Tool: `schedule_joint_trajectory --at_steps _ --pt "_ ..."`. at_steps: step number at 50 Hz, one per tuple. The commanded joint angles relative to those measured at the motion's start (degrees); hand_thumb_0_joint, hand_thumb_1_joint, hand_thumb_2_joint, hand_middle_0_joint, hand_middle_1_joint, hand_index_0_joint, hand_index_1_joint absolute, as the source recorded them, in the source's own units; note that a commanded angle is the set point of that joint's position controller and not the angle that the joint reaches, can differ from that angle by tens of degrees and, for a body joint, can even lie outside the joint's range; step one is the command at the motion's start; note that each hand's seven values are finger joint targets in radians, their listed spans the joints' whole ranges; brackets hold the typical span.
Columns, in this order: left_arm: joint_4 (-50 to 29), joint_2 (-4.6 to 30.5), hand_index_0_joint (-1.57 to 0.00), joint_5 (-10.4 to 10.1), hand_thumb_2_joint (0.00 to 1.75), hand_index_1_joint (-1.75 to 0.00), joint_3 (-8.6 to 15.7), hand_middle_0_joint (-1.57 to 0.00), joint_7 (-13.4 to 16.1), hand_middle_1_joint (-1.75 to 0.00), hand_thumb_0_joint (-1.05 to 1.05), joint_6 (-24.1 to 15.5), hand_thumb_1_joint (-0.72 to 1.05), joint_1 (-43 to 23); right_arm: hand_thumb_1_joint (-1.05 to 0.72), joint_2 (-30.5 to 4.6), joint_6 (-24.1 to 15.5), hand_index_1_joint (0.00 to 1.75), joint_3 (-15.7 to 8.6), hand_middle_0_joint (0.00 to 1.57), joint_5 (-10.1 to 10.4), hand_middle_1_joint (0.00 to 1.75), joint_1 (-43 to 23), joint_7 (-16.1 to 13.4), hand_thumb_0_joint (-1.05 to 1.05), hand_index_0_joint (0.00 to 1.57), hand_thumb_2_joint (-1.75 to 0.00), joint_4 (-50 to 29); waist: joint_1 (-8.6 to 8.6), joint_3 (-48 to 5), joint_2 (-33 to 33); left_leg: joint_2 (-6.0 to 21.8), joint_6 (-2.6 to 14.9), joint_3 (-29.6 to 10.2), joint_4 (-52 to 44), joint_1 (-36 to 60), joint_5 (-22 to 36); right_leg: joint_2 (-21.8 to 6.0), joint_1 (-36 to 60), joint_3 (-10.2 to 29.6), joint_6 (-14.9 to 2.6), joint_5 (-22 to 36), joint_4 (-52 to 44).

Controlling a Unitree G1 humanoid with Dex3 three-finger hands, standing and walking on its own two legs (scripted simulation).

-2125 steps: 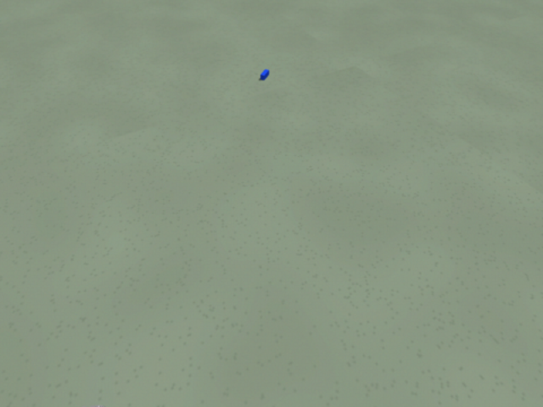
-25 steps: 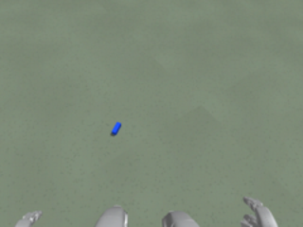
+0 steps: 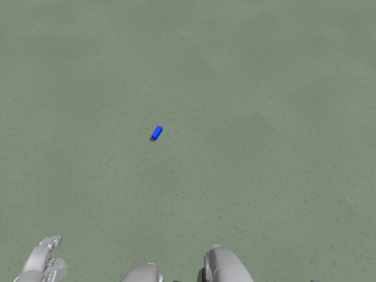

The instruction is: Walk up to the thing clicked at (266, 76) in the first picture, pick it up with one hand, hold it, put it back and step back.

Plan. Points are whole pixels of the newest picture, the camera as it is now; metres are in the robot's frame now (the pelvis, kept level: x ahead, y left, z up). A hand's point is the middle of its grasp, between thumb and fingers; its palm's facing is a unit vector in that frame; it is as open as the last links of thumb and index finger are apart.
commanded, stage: step back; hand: left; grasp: from above
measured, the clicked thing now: (156, 132) +0.93 +0.17 -0.74
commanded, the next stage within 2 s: stand in 1.44 s
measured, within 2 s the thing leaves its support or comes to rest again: neither
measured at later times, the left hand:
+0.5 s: hand out of the picture -0.09 +0.25 -0.12, palm faces +0.00 -0.90 -0.44, open 7.4 cm
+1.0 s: hand out of the picture -0.08 +0.24 -0.13, palm faces +0.05 -0.92 -0.38, open 7.4 cm
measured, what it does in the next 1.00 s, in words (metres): walks backwards: right foot, then left foot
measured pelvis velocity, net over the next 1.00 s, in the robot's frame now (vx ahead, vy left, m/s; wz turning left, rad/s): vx -0.14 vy -0.03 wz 0.03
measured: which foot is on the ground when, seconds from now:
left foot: down 0.00-0.28, up 0.30-0.54, down 0.56-0.82, up 0.84-1.00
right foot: up 0.00-0.24, down 0.26-1.00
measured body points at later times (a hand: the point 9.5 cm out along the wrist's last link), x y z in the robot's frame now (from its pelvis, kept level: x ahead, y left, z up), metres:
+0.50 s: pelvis -0.15 -0.03 +0.01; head -0.12 -0.05 +0.46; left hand -0.09 +0.30 -0.09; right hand -0.08 -0.35 -0.13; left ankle -0.14 +0.12 -0.68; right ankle -0.14 -0.14 -0.72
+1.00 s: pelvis -0.14 -0.03 +0.01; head -0.13 -0.04 +0.46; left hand -0.08 +0.28 -0.10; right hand -0.05 -0.34 -0.12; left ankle -0.11 +0.11 -0.69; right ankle -0.14 -0.14 -0.72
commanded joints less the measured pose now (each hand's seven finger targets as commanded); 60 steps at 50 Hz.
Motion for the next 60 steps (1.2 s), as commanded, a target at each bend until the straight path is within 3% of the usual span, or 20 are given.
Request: schedule_joint_trajectory --at_steps 1,6,11,13,14,15,18,24,27,28,30,31,39,40,41,43,52,54,56,60 --pt "-2.84 10.49 -0.2 -1.34 0.9 -0.3 3.44 -0.2 0.96 -0.3 0.0 -0.67 0.9 2.83 -0.9 -16.31 -2.41 0.3 -3.66 0.2 -0.74 0.3 -5.12 -1.81 0.0 0.2 -0.9 -5.92 2.66 -10.93 6.44 17.98 11.73 -15.16 -14.18 -1.62 30.43 5.17 0.41 7.79 -1.44 -3.53 21.99" --pt "-1.94 9.47 -0.2 -0.35 0.9 -0.3 2.91 -0.2 0.22 -0.3 0.0 -1.79 0.9 4.94 -0.9 -14.48 -1.57 0.3 -3.71 0.2 -0.94 0.3 -3.87 -1.73 0.0 0.2 -0.9 -6.58 0.33 -12.18 10.85 17.31 13.17 -12.62 -11.44 6.7 27.8 2.53 2.29 1.51 1.96 -3.6 3.9" --pt "2.82 8.61 -0.2 0.09 0.9 -0.3 2.66 -0.2 -0.23 -0.3 0.0 -3.37 0.9 10.3 -0.9 -16.65 -0.08 0.3 -4.06 0.2 0.23 0.3 -4.47 -1.01 0.0 0.2 -0.9 -5.59 1.81 -17.41 13.82 14.03 8.34 -9.8 -7.83 4.68 15.3 2.68 16.66 -5.83 -0.6 8.54 -28.81" --pt "4.1 14.12 -0.2 1.59 0.9 -0.3 4.32 -0.2 0.04 -0.3 0.0 -4.27 0.9 12.37 -0.9 -11.1 -0.15 0.3 -2.37 0.2 0.53 0.3 -4.85 -0.56 0.0 0.2 -0.9 -6.59 2.58 -14.09 -0.24 4.64 1.8 -6.14 4.14 -14.73 -1.44 -7.91 24.32 14.01 -4.42 2.66 -33.65" --pt "1.97 20.99 -0.2 1.75 0.9 -0.3 5.85 -0.2 0.12 -0.3 0.0 -3.93 0.9 7.94 -0.9 -10.23 -0.34 0.3 -2.62 0.2 0.77 0.3 -8.67 -1.47 0.0 0.2 -0.9 -8.0 5.2 -11.6 -12.42 -1.51 -1.29 -6.12 13.82 -15.25 -13.74 -22.42 10.49 28.18 -14.04 2.64 -37.27" --pt "0.24 21.84 -0.2 1.6 0.9 -0.3 5.94 -0.2 0.38 -0.3 0.0 -4.19 0.9 3.12 -0.9 -12.96 -0.06 0.3 -3.76 0.2 0.65 0.3 -8.11 -1.77 0.0 0.2 -0.9 -7.28 4.06 -7.31 -11.22 1.53 -2.45 -11.96 23.79 -12.02 -14.33 -26.63 0.58 32.0 -17.49 1.67 -39.18" --pt "0.14 14.04 -0.2 1.39 0.9 -0.3 3.84 -0.2 0.46 -0.3 0.0 -4.93 0.9 -1.57 -0.9 -12.21 -0.82 0.3 -3.18 0.2 1.0 0.3 -2.95 -1.46 0.0 0.2 -0.9 -3.36 -0.52 -6.07 -3.47 -2.14 -2.08 -8.75 26.31 -12.31 -5.8 -13.76 5.82 11.11 -10.2 13.69 -31.1" --pt "2.31 14.41 -0.2 1.71 0.9 -0.3 4.4 -0.2 -0.44 -0.3 0.0 -5.48 0.9 7.03 -0.9 -11.11 -2.55 0.3 -2.83 0.2 -0.57 0.3 -5.67 0.14 0.0 0.2 -0.9 -2.39 5.37 -7.48 -8.43 1.46 -3.05 -2.91 3.52 -11.11 -10.69 -13.45 17.13 13.18 -10.22 -8.84 -33.39" --pt "1.7 14.56 -0.2 0.97 0.9 -0.3 3.63 -0.2 -0.96 -0.3 0.0 -4.55 0.9 3.28 -0.9 -10.53 -3.72 0.3 -3.32 0.2 -0.5 0.3 0.12 0.26 0.0 0.2 -0.9 0.91 0.95 -8.54 -8.07 1.2 -1.2 1.7 -15.78 4.95 -3.31 -13.32 9.74 9.2 -8.78 -0.98 -29.38" --pt "1.83 11.87 -0.2 1.07 0.9 -0.3 2.37 -0.2 -1.08 -0.3 0.0 -4.3 0.9 4.68 -0.9 -11.23 -4.26 0.3 -4.13 0.2 -0.63 0.3 1.89 0.05 0.0 0.2 -0.9 2.34 0.45 -9.82 -3.58 0.98 -0.33 -0.63 -19.07 12.1 0.81 -10.23 6.3 5.52 -6.61 3.32 -23.88" --pt "2.37 9.43 -0.2 -0.47 0.9 -0.3 1.73 -0.2 -1.19 -0.3 0.0 -4.41 0.9 1.48 -0.9 -18.62 -4.7 0.3 -5.09 0.2 -1.07 0.3 1.03 -0.03 0.0 0.2 -0.9 1.95 -0.82 -8.91 11.52 19.02 9.11 -30.05 -26.27 6.27 -26.0 -0.55 -2.09 -4.89 -0.9 -3.84 -8.76" --pt "2.63 12.84 -0.2 0.25 0.9 -0.3 2.72 -0.2 -1.15 -0.3 0.0 -4.65 0.9 0.61 -0.9 -19.25 -4.93 0.3 -5.4 0.2 -0.85 0.3 -0.15 0.16 0.0 0.2 -0.9 1.4 -1.27 -5.91 8.68 21.0 12.03 -31.42 -27.3 0.95 -26.16 -1.92 0.16 -0.95 -1.14 -5.22 -2.96" --pt "8.38 9.0 -0.2 0.49 0.9 -0.3 2.52 -0.2 -1.35 -0.3 0.0 -6.35 0.9 9.36 -0.9 -12.48 -3.84 0.3 -2.95 0.2 -0.01 0.3 -5.15 0.4 0.0 0.2 -0.9 0.77 3.47 -8.77 9.4 10.55 4.11 -9.49 -14.39 -6.81 -7.3 1.64 22.79 -6.72 -1.36 10.13 -27.93" --pt "8.85 10.71 -0.2 1.09 0.9 -0.3 3.02 -0.2 -0.9 -0.3 0.0 -6.75 0.9 10.58 -0.9 -10.23 -3.69 0.3 -2.37 0.2 0.32 0.3 -4.32 0.32 0.0 0.2 -0.9 0.38 4.14 -10.28 4.29 8.0 2.22 -7.15 -7.92 -11.25 -6.83 -0.95 28.49 -1.05 -2.39 8.63 -30.32" --pt "8.83 15.1 -0.2 1.62 0.9 -0.3 4.06 -0.2 -0.43 -0.3 0.0 -7.19 0.9 12.26 -0.9 -7.5 -3.76 0.3 -1.66 0.2 0.6 0.3 -5.38 0.17 0.0 0.2 -0.9 -0.66 5.44 -10.16 -7.22 0.26 -0.48 -3.11 4.9 -19.72 -9.57 -13.02 29.26 19.72 -6.88 -2.42 -37.93" --pt "6.36 17.45 -0.2 1.11 0.9 -0.3 4.61 -0.2 -0.61 -0.3 0.0 -7.51 0.9 6.44 -0.9 -11.98 -3.84 0.3 -2.94 0.2 0.09 0.3 -3.3 -0.68 0.0 0.2 -0.9 0.91 3.67 -4.39 -2.86 2.94 -1.01 -7.78 15.17 -15.84 -12.79 -24.23 16.5 28.44 -15.21 -5.54 -40.48" --pt "6.13 11.72 -0.2 -0.59 0.9 -0.3 1.5 -0.2 -0.81 -0.3 0.0 -6.29 0.9 1.96 -0.9 -8.17 -5.03 0.3 -2.51 0.2 -0.21 0.3 -0.26 -0.36 0.0 0.2 -0.9 5.1 0.21 -11.09 -5.12 2.23 -1.24 3.28 -13.45 6.01 11.84 -10.25 13.14 0.86 -5.38 36.18 -22.88" --pt "5.66 8.9 -0.2 -1.08 0.9 -0.3 0.31 -0.2 -0.82 -0.3 0.0 -5.78 0.9 3.24 -0.9 -11.37 -5.26 0.3 -2.96 0.2 -0.57 0.3 -1.62 -0.88 0.0 0.2 -0.9 4.67 1.14 -14.59 1.51 10.87 1.71 -6.59 -13.42 10.93 21.51 -6.39 9.44 -0.39 -1.84 26.75 -19.96" --pt "7.65 9.46 -0.2 -1.28 0.9 -0.3 0.44 -0.2 -0.58 -0.3 0.0 -4.94 0.9 3.14 -0.9 -14.92 -4.89 0.3 -3.15 0.2 0.23 0.3 -6.61 -0.64 0.0 0.2 -0.9 3.79 1.92 -14.42 6.36 17.71 8.2 -13.26 -16.12 0.86 12.32 -1.98 16.71 -3.29 -0.95 6.11 -18.34" --pt "10.15 10.42 -0.2 -0.83 0.9 -0.3 0.23 -0.2 -0.77 -0.3 0.0 -5.57 0.9 2.49 -0.9 -12.09 -4.5 0.3 -1.72 0.2 0.22 0.3 -9.93 -0.65 0.0 0.2 -0.9 5.32 2.11 -10.59 7.99 11.98 2.1 -7.3 -16.81 -1.55 8.52 -4.16 18.49 -0.35 -1.92 15.35 -25.6"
